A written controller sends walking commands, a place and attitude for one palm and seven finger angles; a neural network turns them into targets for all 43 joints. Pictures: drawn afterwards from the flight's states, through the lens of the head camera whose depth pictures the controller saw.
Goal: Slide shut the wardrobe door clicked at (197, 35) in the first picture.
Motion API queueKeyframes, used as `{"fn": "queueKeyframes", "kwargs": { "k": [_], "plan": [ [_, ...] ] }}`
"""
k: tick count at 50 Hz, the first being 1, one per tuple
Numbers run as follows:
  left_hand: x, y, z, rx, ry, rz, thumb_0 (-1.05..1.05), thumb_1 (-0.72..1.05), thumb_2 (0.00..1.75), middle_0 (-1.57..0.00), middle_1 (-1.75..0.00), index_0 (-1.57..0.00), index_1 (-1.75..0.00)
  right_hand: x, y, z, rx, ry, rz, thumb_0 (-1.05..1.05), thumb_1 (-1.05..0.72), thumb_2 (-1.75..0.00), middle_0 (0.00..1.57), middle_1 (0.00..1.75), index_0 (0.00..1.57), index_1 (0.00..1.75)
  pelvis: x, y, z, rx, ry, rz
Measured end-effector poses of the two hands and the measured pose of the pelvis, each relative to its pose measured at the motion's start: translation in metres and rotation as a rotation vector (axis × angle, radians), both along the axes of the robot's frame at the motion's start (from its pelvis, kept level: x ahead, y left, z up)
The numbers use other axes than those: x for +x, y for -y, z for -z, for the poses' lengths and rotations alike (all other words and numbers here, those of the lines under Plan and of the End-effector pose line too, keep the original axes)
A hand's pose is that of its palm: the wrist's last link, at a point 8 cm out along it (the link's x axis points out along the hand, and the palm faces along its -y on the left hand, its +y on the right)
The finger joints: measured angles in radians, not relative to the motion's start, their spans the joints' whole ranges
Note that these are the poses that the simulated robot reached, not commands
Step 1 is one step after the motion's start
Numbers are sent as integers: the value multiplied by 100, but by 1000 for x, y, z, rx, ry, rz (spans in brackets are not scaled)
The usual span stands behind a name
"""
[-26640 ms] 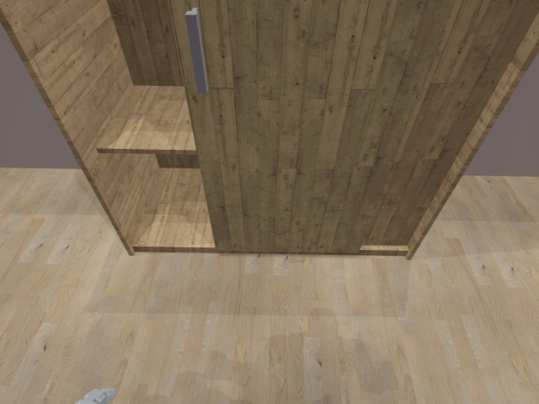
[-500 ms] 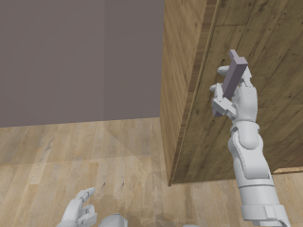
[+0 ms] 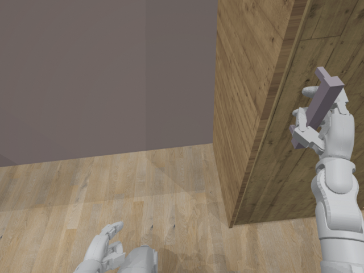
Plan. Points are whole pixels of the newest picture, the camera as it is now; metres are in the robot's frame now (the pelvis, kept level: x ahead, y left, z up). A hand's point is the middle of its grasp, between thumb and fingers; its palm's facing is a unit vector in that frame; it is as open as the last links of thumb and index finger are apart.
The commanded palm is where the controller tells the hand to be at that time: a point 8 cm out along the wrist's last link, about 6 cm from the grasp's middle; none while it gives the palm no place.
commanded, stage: stop walking and hold the door there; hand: right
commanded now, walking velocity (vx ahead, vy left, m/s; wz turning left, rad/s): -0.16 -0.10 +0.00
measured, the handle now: (308, 111) +0.38 -0.28 +0.13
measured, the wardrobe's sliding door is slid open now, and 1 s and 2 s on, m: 0.00 0.00 0.00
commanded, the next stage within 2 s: none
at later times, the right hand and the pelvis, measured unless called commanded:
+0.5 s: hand (300, 128) +0.34 -0.25 +0.12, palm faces +0.46 +0.86 -0.22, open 6.3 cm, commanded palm +0.30 -0.28 +0.11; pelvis +0.02 +0.03 -0.02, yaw +4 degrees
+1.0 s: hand (300, 128) +0.34 -0.25 +0.12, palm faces +0.49 +0.84 -0.24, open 6.2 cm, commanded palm +0.30 -0.28 +0.11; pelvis +0.03 +0.04 -0.01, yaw +5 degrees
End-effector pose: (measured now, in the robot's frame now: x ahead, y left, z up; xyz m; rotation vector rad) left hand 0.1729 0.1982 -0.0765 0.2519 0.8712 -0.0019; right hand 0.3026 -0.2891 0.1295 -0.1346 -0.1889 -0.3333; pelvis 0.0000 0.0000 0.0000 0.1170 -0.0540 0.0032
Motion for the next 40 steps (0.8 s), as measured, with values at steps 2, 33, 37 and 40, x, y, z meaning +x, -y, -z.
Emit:
{"fn": "queueKeyframes", "kwargs": {
  "k": [2,33,37,40],
  "plan": [
    [5,-10,-2,-9,28,-25,1,90,90,-20,-30,-20,-30,0,3,-2,-59,-29,9,-6,-67,-83,39,140,27,133,4,-8,-1,4,4,-19],
    [-55,-83,32,33,45,-237,1,90,90,-20,-30,-20,-30,-2,-1,0,-142,-32,155,-14,-62,-81,46,140,30,138,21,-37,20,-110,-9,-87],
    [-54,-83,32,25,47,-250,1,90,90,-20,-30,-20,-30,-2,-1,-1,-141,-47,156,-14,-62,-80,46,140,31,138,20,-36,17,-117,-22,-93],
    [-50,-87,29,35,57,-252,1,90,90,-20,-30,-20,-30,-2,-1,-1,-142,-48,158,-14,-62,-80,46,140,31,138,21,-37,16,-122,-25,-94]
  ]
}}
